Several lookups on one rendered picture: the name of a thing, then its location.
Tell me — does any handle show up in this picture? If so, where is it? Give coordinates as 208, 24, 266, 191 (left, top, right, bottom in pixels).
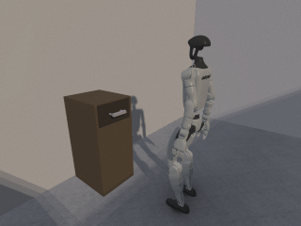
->
109, 109, 127, 118

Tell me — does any drawer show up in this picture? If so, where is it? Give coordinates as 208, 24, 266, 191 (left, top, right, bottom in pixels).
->
97, 98, 130, 128

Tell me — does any robot right forearm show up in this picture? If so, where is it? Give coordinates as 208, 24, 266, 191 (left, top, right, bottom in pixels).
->
202, 98, 215, 122

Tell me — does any robot right shin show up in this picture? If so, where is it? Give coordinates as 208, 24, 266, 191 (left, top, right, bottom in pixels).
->
181, 151, 194, 190

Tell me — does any right robot hand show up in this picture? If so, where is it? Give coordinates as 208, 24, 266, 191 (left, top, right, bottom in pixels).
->
197, 121, 210, 139

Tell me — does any robot right upper arm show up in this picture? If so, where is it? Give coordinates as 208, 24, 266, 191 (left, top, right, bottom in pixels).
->
206, 66, 215, 101

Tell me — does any robot head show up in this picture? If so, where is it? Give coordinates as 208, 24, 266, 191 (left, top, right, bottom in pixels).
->
188, 35, 211, 69

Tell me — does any robot left upper arm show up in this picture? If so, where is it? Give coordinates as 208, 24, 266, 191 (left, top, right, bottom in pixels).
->
181, 68, 198, 109

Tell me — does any left robot hand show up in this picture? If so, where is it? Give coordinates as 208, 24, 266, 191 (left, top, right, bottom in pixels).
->
172, 137, 187, 161

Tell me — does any cabinet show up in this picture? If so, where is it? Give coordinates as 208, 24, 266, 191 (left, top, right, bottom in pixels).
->
63, 89, 134, 197

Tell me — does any robot left forearm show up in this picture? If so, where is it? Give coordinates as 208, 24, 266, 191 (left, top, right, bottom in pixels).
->
178, 101, 195, 139

